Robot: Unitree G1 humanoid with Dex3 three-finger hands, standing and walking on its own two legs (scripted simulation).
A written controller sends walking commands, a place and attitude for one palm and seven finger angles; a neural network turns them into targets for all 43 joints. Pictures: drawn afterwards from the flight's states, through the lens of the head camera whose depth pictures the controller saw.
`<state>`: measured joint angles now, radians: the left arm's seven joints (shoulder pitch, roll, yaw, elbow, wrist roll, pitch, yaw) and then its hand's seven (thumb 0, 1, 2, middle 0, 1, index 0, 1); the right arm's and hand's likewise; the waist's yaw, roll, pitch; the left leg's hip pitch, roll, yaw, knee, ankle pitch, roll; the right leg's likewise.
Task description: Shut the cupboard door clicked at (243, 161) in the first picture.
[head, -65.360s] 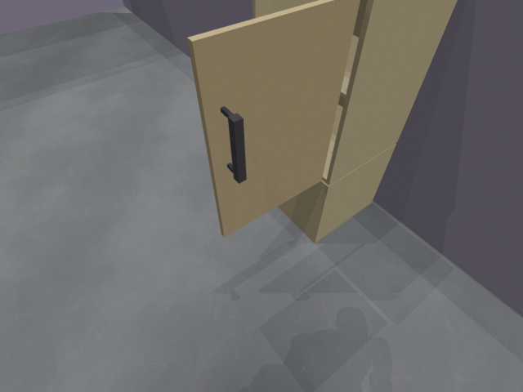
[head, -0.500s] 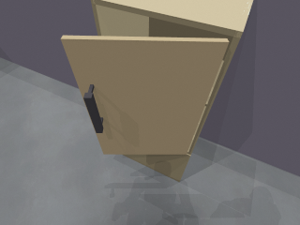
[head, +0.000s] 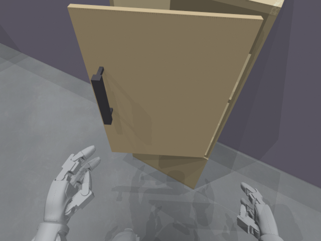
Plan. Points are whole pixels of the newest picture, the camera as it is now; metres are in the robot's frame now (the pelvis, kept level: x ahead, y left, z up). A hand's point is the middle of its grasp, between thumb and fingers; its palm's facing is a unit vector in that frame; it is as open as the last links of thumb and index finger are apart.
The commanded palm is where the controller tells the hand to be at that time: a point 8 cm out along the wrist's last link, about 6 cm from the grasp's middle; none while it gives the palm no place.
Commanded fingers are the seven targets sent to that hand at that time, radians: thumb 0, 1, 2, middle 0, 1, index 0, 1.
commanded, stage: raise the hand and make a fist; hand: left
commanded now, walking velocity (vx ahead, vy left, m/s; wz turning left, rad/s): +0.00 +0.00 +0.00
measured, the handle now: (104, 97) +0.48 +0.19 +0.07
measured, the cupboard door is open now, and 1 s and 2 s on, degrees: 27 27 27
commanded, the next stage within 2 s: bring the fist close to the handle in 1.60 s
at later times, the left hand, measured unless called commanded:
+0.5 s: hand (82, 202) +0.20 +0.19 +0.02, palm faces +0.06 -1.00 -0.01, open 4.2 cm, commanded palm +0.17 +0.24 +0.03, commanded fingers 0.00 0.90 0.90 -0.95 -1.12 -0.95 -1.12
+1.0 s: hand (60, 194) +0.20 +0.22 +0.07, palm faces +0.05 -1.00 -0.02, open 3.1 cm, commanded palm +0.18 +0.27 +0.06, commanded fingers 0.00 0.90 0.90 -1.30 -1.50 -1.30 -1.50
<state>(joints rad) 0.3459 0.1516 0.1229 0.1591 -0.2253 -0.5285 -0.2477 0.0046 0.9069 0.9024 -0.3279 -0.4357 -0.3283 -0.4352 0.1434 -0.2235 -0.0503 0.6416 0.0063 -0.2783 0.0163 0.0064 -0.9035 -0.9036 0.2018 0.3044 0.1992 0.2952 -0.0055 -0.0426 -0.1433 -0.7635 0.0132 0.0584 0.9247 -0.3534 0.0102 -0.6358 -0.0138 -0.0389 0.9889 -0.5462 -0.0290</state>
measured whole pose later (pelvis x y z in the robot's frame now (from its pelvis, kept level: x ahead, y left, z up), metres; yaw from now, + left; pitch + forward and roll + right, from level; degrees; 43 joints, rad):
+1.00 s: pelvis -0.01 +0.03 -0.01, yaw +1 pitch +10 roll -4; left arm 0.39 0.23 0.12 -0.11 -0.26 -0.32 -0.20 0.02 0.90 0.90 -1.23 -1.42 -1.23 -1.41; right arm 0.21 -0.21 0.05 0.48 0.03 -0.19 -0.05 0.01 -0.90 -0.90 0.20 0.30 0.20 0.30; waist 0.02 0.04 -0.13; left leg -0.82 0.02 0.00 1.03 -0.39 0.05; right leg -0.62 0.00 -0.09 0.98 -0.53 0.00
